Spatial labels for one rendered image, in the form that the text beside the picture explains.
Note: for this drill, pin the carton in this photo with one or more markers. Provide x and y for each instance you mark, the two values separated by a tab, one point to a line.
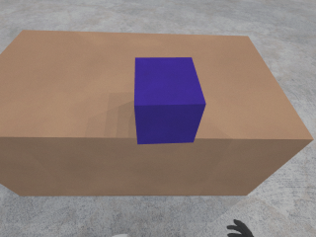
168	100

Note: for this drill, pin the pedestal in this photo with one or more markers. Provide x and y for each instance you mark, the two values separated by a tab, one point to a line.
68	129

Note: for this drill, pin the robot right hand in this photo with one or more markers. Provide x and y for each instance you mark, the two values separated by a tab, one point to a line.
240	227

